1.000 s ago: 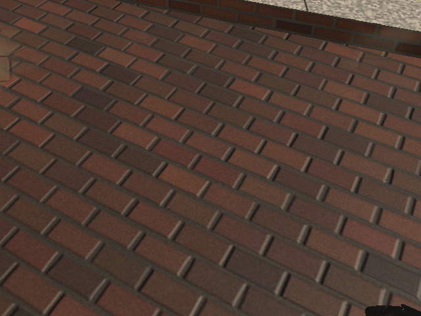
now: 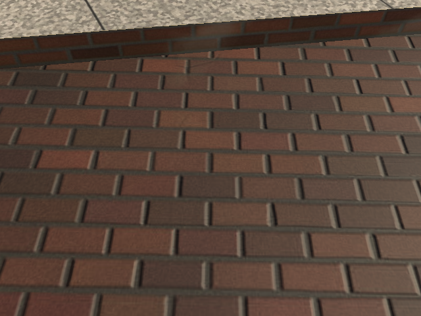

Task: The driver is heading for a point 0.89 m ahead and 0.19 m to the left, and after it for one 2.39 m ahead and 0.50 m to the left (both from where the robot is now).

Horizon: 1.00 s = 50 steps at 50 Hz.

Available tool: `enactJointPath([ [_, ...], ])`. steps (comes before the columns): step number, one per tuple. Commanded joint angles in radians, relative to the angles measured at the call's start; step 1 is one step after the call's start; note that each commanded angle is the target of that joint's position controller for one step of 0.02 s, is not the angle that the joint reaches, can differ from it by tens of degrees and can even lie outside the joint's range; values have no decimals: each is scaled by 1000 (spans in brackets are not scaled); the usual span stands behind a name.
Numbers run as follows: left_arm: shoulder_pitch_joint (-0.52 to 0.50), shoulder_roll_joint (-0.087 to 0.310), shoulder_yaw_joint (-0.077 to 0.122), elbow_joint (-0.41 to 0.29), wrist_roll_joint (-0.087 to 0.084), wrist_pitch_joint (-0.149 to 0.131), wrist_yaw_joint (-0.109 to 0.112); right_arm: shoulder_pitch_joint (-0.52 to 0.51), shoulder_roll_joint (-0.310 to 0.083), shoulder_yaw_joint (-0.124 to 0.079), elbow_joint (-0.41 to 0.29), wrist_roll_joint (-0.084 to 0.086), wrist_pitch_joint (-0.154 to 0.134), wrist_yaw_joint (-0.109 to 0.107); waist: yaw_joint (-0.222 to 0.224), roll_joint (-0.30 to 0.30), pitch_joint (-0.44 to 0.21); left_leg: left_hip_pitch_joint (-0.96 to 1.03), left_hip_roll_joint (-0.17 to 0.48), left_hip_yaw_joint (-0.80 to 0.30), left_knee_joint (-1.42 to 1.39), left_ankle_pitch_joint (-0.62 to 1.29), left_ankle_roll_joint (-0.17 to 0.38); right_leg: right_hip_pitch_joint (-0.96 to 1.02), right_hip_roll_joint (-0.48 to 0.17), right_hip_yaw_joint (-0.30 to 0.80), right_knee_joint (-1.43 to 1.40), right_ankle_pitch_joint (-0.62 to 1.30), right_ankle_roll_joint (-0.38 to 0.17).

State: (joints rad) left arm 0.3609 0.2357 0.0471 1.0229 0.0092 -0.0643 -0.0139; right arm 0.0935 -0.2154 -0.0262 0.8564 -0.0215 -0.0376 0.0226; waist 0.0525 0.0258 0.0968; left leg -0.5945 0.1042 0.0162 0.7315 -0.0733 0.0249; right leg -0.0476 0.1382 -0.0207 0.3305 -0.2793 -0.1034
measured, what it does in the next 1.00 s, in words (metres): walks ahead: left foot, then right foot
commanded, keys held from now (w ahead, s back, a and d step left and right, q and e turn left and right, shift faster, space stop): w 0.82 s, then w+q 0.18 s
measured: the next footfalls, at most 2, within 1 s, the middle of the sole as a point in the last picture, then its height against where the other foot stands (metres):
left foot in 0.12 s outside the picture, level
right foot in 0.64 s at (249, 294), level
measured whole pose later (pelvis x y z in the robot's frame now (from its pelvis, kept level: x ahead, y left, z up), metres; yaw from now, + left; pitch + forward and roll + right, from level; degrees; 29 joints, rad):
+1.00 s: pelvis +0.52 -0.01 +0.01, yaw +2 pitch +0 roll -1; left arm 0.40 0.19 0.03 1.07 0.02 -0.10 0.01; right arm 0.15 -0.22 -0.06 0.94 -0.02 -0.03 0.04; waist 0.02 0.04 0.03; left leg -0.65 0.08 -0.02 0.85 -0.05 0.04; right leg 0.02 0.08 -0.14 0.19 -0.22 -0.09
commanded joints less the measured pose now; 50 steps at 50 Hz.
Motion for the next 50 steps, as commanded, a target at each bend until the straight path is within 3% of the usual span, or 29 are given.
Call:
enactJointPath([
  [1,46,139,22,-19,8,-2,7,-63,-87,-24,-65,-1,-8,5,-8,-60,-20,59,-25,12,-72,-13,25,19,-339,195,-105,446,-122],
  [3,53,157,25,-7,17,0,17,-52,-90,-30,-65,-3,-14,6,-25,-64,1,106,-49,24,-133,-91,42,45,-351,191,-69,472,-107],
  [4,33,167,26,-8,17,-2,19,3,-96,-36,-45,-4,-17,1,-60,-61,-15,206,-79,42,-174,-122,52,27,-337,172,-3,564,-92],
  [5,19,162,24,-7,14,-5,18,133,-108,-47,2,-9,-25,-5,-123,-31,-68,382,-111,58,-240,-109,69,-14,-294,126,150,648,-72],
  [6,8,135,14,-27,11,-12,16,324,-173,-68,53,-24,-36,-18,-197,47,-175,625,3,-94,-284,-163,122,-152,-226,64,411,560,-40],
  [7,99,42,-5,-52,-18,-17,9,446,-305,-100,74,-32,-37,-23,-179,265,-308,892,289,-564,-394,-267,257,-461,-55,-31,798,1,13],
  [8,48,127,15,-46,11,-13,11,377,-250,-88,79,3,-20,-16,-156,165,-271,822,297,-704,-493,-386,263,-589,-51,79,896,-240,1],
  [9,-15,130,19,-58,15,-10,8,264,-197,-73,52,9,-17,-14,-116,85,-118,689,266,-554,-496,-447,244,-635,-115,98,917,-174,-8],
  [10,-57,111,15,-64,13,-11,0,189,-136,-58,40,5,-22,-9,-92,21,-55,578,221,-453,-522,-382,219,-612,-157,98,865,-93,-5],
  [11,-60,92,14,-61,14,-4,-4,163,-111,-49,45,5,-29,-11,-63,36,-19,502,176,-362,-546,-292,184,-571,-185,90,805,-55,4],
  [12,-41,79,10,-53,28,7,-7,160,-89,-42,58,6,-36,-14,-40,61,-16,455,142,-296,-562,-208,162,-519,-202,82,766,-26,19],
  [14,-43,63,8,-46,36,21,-15,205,-99,-42,84,6,-54,-13,-28,51,-45,444,122,-227,-569,-29,167,-482,-200,58,756,25,41],
  [16,-103,58,6,-64,31,28,-18,236,-126,-48,99,9,-61,-13,-27,36,-45,460,114,-175,-586,57,179,-526,-214,38,704,80,62],
  [20,-274,45,-3,-120,22,27,-20,305,-111,-40,130,13,-60,-16,-62,36,-9,502,82,-109,-608,117,173,-593,-228,-4,506,198,94],
  [23,-365,28,-13,-149,15,24,-22,353,-116,-39,151,11,-63,-18,-90,47,-1,527,74,-73,-600,161,164,-550,-207,-36,355,262,92],
  [26,-418,37,-15,-170,13,19,-18,395,-117,-38,175,5,-60,-24,-107,60,11,594,100,-67,-572,225,166,-533,-191,-51,276,245,71],
  [29,-398,57,-7,-178,14,7,-12,385,-131,-43,186,-2,-54,-34,-83,64,5,660,133,-68,-502,368,156,-474,-171,-52,220,152,30],
  [30,-338,68,-1,-162,15,1,-8,367,-138,-44,185,-3,-53,-35,-51,63,-25,668,130,-54,-428,499,144,-391,-147,-61,195,111,12],
  [31,-207,77,9,-119,18,-8,-3,350,-140,-45,185,0,-49,-34,7,42,-88,656,104,-25,-277,599,128,-239,-113,-81,135,125,-10],
  [32,-34,115,26,-63,31,-19,8,347,-122,-37,178,4,-48,-31,69,2,-188,544,57,12,-68,522,107,-2,-147,-39,116,129,-43],
  [33,120,215,52,-46,56,-25,20,391,-45,-15,135,35,-50,-21,88,-166,-335,244,-39,72,279,144,60,300,-424,331,72,-24,-131],
  [34,118,253,63,-38,37,-11,12,443,-48,-23,143,35,-47,-21,57,-269,-395,36,-176,10,506,-479,56,372,-567,680,-61,-30,-212],
  [35,5,198,53,-52,8,-4,8,347,-122,-46,136,16,-40,-27,23,-125,-251,-35,-103,-77,557,-394,74,252,-509,568,-66,-96,-176],
  [36,-82,133,35,-70,4,-7,5,287,-107,-44,119,13,-48,-20,-3,-88,-139,-32,-64,-74,517,-295,78,103,-470,438,-101,-43,-150],
  [37,-126,89,23,-74,6,-14,4,264,-84,-42,119,12,-48,-17,-32,-71,-93,6,-33,-68,460,-235,76,11,-419,345,-135,31,-116],
  [38,-131,63,15,-63,2,-20,8,271,-71,-42,122,-4,-37,-12,-57,-88,-67,45,-17,-62,421,-211,64,-51,-381,275,-153,112,-94],
  [39,-121,41,7,-51,2,-27,11,290,-53,-39,130,-12,-25,-5,-76,-99,-71,81,-9,-56,397,-195,50,-81,-356,224,-167,160,-84],
  [43,-32,83,12,-15,2,-48,20,214,-44,-40,104,-12,4,8,-84,-80,-44,10,-2,-35,338,-124,14,-81,-346,128,-209,270,-97],
  [50,49,67,1,0,7,-54,29,-23,-29,-23,17,1,2,16,-33,-76,12,-57,-31,5,40,90,13,-12,-330,-35,-237,392,-53],
])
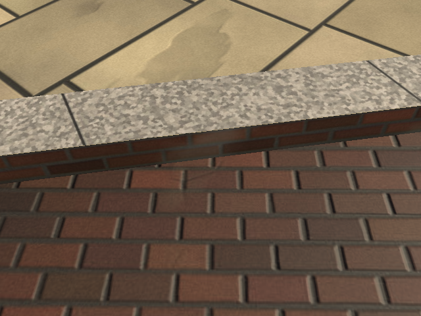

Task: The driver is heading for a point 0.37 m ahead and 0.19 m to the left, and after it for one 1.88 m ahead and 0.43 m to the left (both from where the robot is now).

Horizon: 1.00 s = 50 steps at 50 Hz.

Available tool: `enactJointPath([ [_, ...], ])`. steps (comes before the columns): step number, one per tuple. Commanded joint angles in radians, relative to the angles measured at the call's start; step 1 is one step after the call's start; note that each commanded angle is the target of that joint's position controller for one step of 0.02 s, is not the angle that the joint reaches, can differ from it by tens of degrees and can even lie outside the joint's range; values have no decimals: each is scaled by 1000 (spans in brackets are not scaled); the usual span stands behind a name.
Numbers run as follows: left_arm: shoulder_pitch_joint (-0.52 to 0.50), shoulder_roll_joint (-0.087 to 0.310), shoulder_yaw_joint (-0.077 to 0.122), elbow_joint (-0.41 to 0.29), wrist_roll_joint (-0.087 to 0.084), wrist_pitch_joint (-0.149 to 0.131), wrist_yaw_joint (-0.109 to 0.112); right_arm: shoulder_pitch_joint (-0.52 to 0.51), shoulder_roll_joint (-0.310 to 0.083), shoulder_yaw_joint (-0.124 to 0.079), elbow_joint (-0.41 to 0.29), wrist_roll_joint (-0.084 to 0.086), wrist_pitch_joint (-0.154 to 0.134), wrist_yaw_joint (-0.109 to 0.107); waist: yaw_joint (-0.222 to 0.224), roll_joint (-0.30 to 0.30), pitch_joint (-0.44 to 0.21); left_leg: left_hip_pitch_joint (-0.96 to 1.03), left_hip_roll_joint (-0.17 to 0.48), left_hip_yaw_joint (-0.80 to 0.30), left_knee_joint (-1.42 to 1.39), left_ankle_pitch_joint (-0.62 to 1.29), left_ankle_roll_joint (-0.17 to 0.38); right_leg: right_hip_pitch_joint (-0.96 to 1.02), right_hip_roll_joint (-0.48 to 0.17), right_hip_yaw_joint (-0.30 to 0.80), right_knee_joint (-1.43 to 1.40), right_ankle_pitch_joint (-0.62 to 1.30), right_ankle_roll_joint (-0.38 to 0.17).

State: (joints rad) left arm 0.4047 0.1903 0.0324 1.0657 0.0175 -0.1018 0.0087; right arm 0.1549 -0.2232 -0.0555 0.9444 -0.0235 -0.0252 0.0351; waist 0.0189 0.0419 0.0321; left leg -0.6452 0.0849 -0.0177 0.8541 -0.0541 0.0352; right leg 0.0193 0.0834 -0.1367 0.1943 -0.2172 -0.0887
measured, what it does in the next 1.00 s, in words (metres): walks ahead, turning left: left foot, then right foot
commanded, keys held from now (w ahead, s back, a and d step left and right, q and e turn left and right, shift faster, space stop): w+q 0.30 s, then q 0.18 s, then no key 0.52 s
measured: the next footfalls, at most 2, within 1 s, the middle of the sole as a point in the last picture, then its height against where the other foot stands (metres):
left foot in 0.20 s outside the picture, level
right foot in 0.72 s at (227, 315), level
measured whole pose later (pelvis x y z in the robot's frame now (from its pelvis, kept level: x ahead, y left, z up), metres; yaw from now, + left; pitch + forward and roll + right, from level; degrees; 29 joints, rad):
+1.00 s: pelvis +0.37 +0.04 -0.01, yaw +22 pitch -1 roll +1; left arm 0.20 0.21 -0.01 0.90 0.02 0.00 0.02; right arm 0.20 -0.24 -0.03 0.96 -0.01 0.06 -0.02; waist 0.01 0.02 0.06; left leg -0.22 -0.03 -0.07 0.62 -0.41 -0.01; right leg -0.29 0.04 -0.03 0.41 -0.11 -0.06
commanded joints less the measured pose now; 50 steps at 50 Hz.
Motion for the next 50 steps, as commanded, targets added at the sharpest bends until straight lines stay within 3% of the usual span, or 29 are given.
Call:
enactJointPath([
  [1,23,113,15,-37,-1,-17,10,-115,-19,10,-83,2,-12,5,11,-93,82,-2,-15,60,-121,79,11,-57,-281,63,-99,363,-65],
  [4,72,119,16,-17,5,-12,21,-176,-20,15,-119,-2,-16,8,26,-90,93,0,-33,108,-208,35,47,49,-310,20,-46,497,-58],
  [6,61,138,20,-17,8,-7,29,-156,-30,11,-125,-4,-20,6,4,-102,71,54,-69,142,-244,-42,83,106,-324,-15,45,727,-48],
  [8,40,167,28,-25,12,4,35,-54,-54,-3,-101,-7,-21,-2,-45,-130,1,182,-137,183,-253,-143,129,135,-331,-48,235,1013,-38],
  [9,30,180,33,-33,13,13,34,51,-75,-16,-70,-9,-24,-5,-85,-134,-59,295,-171,189,-285,-166,155,117,-329,-60,399,1038,-33],
  [10,11,188,34,-51,7,19,30,201,-115,-37,-28,-20,-30,-10,-157,-109,-134,513,-159,128,-357,-139,197,-10,-311,-77,630,893,-11],
  [11,7,142,23,-104,-11,14,19,319,-226,-73,-19,-31,-28,-25,-190,32,-247,786,86,-215,-388,-204,300,-303,-235,-100,998,464,30],
  [12,-7,117,26,-160,-16,4,0,265,-273,-82,-34,-6,-15,-22,-121,182,-308,951,279,-729,-543,-106,432,-644,-10,44,1277,-310,66],
  [13,-111,155,32,-183,2,-5,-5,225,-252,-77,-32,17,-6,-23,-120,24,-204,884,240,-604,-562,-121,394,-754,-95,183,1276,-223,50],
  [15,-134,138,29,-192,-6,-17,-7,124,-152,-53,-44,16,-8,-30,-46,-86,-29,623,169,-402,-612,5,307,-699,-169,175,1104,-100,54],
  [16,-129,136,30,-196,9,-1,-2,94,-129,-44,-49,23,-15,-36,-12,-87,6,531,126,-326,-613,175,281,-638,-183,173,1046,-101,74],
  [17,-102,122,28,-193,22,22,-1,83,-123,-38,-56,25,-24,-38,10,-74,-3,479,97,-261,-602,333,269,-574,-185,171,1008,-107,94],
  [19,-94,106,26,-206,25,54,2,107,-152,-42,-54,24,-41,-34,27,-57,-22,445,61,-193,-567,600,260,-544,-167,148,944,-105,124],
  [21,-132,104,25,-231,22,68,2,134,-179,-47,-58,21,-38,-34,19,-27,-42,447,25,-159,-541,700,234,-556,-151,129,863,-50,141],
  [23,-196,113,23,-262,17,75,2,162,-179,-46,-64,22,-25,-36,-6,7,-57,471,2,-157,-516,719,199,-579,-140,122,786,8,149],
  [27,-297,124,14,-305,6,78,2,213,-169,-42,-70,20,-3,-49,-60,39,-76,569,2,-179,-485,690,140,-602,-126,127,638,112,135],
  [30,-333,136,9,-317,1,73,5,232,-163,-38,-70,7,5,-60,-83,42,-68,637,26,-207,-447,698,133,-589,-109,135,545,103,112],
  [32,-302,149,10,-308,1,64,10,214,-165,-37,-76,-1,9,-65,-70,47,-60,645,39,-226,-400,717,130,-524,-93,142,471,57,85],
  [34,-207,168,17,-276,2,52,18,170,-173,-35,-85,6,5,-67,-22,45,-63,618,29,-246,-318,725,106,-376,-70,138,330,68,47],
  [35,-139,170,19,-256,8,39,23,143,-174,-32,-90,21,-1,-66,26,16,-76,580,-3,-232,-231,666,79,-246,-88,149,198,233,25],
  [36,-71,222,26,-253,16,26,32,151,-140,-18,-122,31,-13,-63,36,-98,-171,482,-65,-197,-69,364,44,-50,-272,322,213,660,-25],
  [37,-103,269,33,-269,-2,40,28,299,-90,-16,-101,45,-2,-66,-30,-290,-255,327,-253,-93,173,-500,8,81,-512,573,248,1155,-217],
  [38,-106,208,18,-268,-23,53,18,312,-146,-23,-67,13,19,-72,-32,-191,-271,300,-232,-115,266,-620,9,2,-525,633,219,1025,-264],
  [39,-158,156,3,-275,-19,55,13,255,-151,-26,-53,2,31,-70,-37,-97,-170,291,-205,-142,293,-560,0,-90,-457,537,188,834,-234],
  [40,-214,127,-9,-280,-10,62,14,214,-135,-21,-56,0,39,-65,-49,-80,-118,296,-180,-139,243,-513,-12,-161,-393,456,147,657,-181],
  [41,-242,113,-18,-278,-4,65,19,191,-123,-17,-55,3,50,-59,-59,-118,-84,320,-156,-134,170,-476,-27,-210,-342,393,106,531,-138],
  [43,-257,133,-17,-258,4,72,20,211,-103,-5,-31,4,70,-51,-72,-191,-77,398,-158,-74,42,-440,-54,-259,-262,302,81,403,-92],
  [47,-208,177,-6,-218,0,82,17,156,-91,9,-4,13,87,-62,-34,-189,-93,447,-138,-22,-181,-404,-56,-230,-268,334,54,145,-92],
  [50,-228,187,0,-205,-3,101,17,161,-84,17,29,13,78,-63,-48,-183,-65,522,-128,7,-367,-261,-27,-292,-252,348,38,-99,-60],
])
Velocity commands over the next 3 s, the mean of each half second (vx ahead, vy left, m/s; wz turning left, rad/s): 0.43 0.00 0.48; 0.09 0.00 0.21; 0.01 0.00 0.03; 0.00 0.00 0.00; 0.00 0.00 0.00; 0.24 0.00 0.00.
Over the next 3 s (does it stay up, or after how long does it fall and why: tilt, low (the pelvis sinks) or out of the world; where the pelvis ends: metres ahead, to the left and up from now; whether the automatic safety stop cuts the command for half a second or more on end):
stays up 0.54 0.09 -0.01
